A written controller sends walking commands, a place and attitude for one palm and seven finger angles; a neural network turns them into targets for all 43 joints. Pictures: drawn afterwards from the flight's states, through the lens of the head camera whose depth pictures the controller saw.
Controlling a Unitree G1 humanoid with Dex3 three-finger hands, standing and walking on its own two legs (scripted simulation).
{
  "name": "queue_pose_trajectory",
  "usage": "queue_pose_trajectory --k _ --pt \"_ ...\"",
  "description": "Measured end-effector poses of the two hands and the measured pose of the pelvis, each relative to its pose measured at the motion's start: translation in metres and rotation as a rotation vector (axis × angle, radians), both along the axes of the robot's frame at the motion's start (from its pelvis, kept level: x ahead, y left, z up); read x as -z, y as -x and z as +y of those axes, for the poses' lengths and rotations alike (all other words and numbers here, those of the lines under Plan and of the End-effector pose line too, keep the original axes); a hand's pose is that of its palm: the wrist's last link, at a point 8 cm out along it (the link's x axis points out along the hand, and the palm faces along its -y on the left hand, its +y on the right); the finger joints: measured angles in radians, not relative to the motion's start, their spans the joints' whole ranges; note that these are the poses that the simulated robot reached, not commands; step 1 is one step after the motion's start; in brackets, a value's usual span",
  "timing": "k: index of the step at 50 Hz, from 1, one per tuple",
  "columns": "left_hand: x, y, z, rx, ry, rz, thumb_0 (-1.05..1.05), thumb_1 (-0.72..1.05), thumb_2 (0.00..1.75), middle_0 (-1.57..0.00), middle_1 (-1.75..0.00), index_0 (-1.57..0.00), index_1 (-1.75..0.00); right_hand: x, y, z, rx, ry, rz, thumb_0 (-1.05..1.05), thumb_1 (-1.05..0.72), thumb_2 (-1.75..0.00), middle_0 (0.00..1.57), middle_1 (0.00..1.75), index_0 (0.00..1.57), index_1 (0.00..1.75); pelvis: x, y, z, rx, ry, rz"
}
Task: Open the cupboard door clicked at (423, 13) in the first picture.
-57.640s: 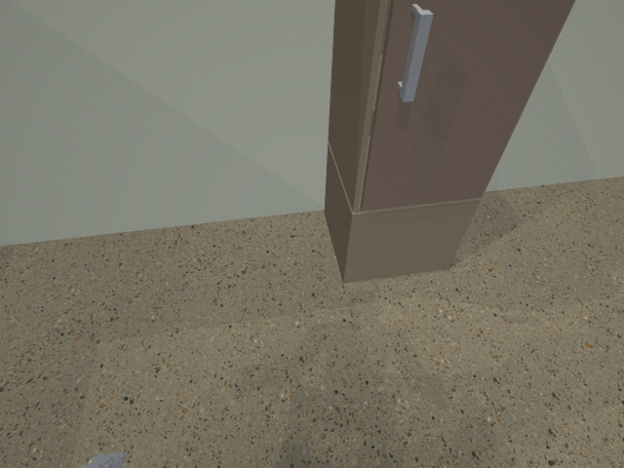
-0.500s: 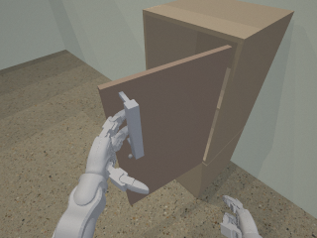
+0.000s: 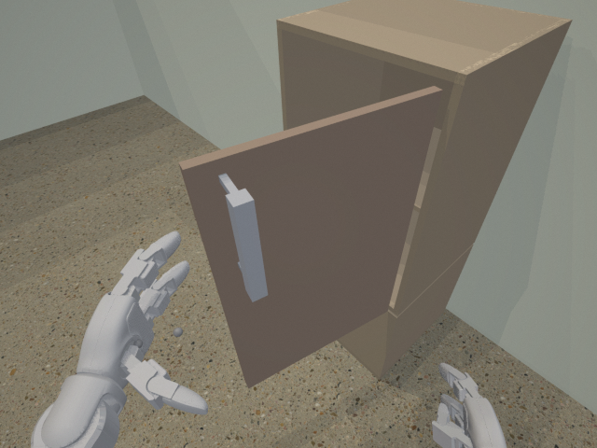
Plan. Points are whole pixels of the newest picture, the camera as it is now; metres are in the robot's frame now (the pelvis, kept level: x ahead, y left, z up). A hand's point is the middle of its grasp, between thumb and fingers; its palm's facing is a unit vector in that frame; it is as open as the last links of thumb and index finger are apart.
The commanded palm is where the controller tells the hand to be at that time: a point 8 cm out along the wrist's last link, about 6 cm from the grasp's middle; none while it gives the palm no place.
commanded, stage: slide the hand sideways off the handle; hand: left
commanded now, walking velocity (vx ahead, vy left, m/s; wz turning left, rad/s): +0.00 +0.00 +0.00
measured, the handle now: (242, 240) +0.33 +0.11 +0.14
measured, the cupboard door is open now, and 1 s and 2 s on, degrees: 78 78 78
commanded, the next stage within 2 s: draw the hand back to the body in 0.16 s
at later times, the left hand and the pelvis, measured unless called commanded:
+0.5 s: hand (146, 334) +0.19 +0.18 +0.14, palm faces +0.01 -1.00 -0.07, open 16.3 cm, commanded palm +0.16 +0.23 +0.15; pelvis -0.01 +0.01 +0.00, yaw +0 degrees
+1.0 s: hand (95, 330) +0.19 +0.24 +0.14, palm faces +0.32 -0.90 -0.31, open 14.6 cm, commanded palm +0.15 +0.28 +0.16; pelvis +0.00 +0.02 +0.01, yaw +0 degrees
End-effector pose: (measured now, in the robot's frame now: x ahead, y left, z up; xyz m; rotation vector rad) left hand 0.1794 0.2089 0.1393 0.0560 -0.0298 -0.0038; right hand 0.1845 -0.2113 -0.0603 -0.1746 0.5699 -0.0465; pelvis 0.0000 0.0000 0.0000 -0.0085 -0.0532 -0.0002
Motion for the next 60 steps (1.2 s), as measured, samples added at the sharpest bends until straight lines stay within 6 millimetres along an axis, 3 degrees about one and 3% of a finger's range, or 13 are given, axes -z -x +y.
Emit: queue_pose_trajectory --k 8,16,38,48,60 --pt "-0.001 0.01 0.013 -0.003 -0.006 -0.012 -0.01 -0.51 0.3 -0.15 -0.3 -0.15 -0.3 0.001 0.008 -0.004 0.005 0.011 -0.026 0.01 -0.9 -0.9 0.2 0.3 0.2 0.3 0.001 0.005 0.001 -0.005 0.003 -0.001" --pt "-0.001 0.012 0.008 0.027 0.007 -0.027 -0.01 -0.51 0.3 -0.15 -0.3 -0.15 -0.3 -0.001 0.012 0.003 -0.004 0.009 -0.058 0.02 -0.9 -0.9 0.2 0.3 0.2 0.3 0.001 0.01 0.007 -0.006 0.002 -0.002" --pt "-0.011 0.012 0.048 -0.016 -0.027 -0.011 -0.01 -0.49 0.31 -0.15 -0.3 -0.15 -0.3 -0.008 0.002 0.024 -0.024 0.006 -0.076 0.02 -0.9 -0.9 0.21 0.3 0.2 0.3 -0.001 0.006 0.021 -0.005 0.007 0.0" --pt "-0.018 0.026 0.069 -0.296 -0.254 -0.07 -0.01 -0.26 0.41 -0.16 -0.3 -0.16 -0.3 -0.004 0.002 0.024 -0.027 0.049 -0.001 0.01 -0.9 -0.9 0.2 0.3 0.2 0.3 -0.005 0.002 0.024 0.008 0.009 -0.008" --pt "-0.028 0.013 0.088 -0.371 -0.343 -0.101 0.0 0.14 0.58 -0.18 -0.3 -0.18 -0.3 0.013 0.005 0.024 0.006 0.039 0.112 0.01 -0.9 -0.9 0.21 0.3 0.2 0.3 -0.008 -0.009 0.027 0.017 0.005 -0.014"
